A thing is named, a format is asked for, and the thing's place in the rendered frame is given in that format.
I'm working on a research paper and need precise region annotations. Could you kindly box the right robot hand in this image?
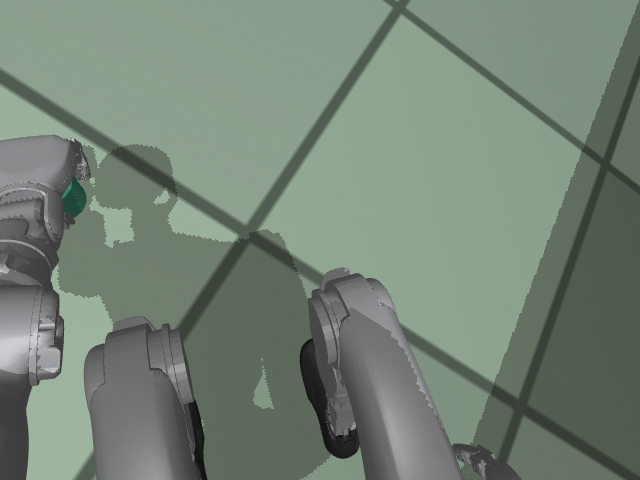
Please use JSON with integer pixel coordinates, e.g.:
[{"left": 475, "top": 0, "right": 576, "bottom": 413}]
[{"left": 452, "top": 443, "right": 522, "bottom": 480}]

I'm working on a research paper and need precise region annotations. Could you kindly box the right robot foot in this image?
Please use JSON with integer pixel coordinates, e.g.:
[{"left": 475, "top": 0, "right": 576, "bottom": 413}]
[{"left": 300, "top": 338, "right": 360, "bottom": 459}]

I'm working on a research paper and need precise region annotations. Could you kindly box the left robot foot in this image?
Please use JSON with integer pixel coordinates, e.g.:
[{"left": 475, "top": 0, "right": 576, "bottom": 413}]
[{"left": 188, "top": 398, "right": 207, "bottom": 480}]

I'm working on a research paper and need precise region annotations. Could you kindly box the tin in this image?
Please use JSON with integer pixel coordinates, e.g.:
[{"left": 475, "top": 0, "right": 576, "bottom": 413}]
[{"left": 61, "top": 177, "right": 87, "bottom": 218}]

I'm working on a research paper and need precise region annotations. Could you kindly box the left robot hand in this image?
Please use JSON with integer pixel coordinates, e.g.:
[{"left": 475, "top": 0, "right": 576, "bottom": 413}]
[{"left": 0, "top": 135, "right": 91, "bottom": 230}]

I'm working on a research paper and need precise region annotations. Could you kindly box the left robot arm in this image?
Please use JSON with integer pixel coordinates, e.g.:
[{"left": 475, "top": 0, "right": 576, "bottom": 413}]
[{"left": 0, "top": 183, "right": 64, "bottom": 480}]

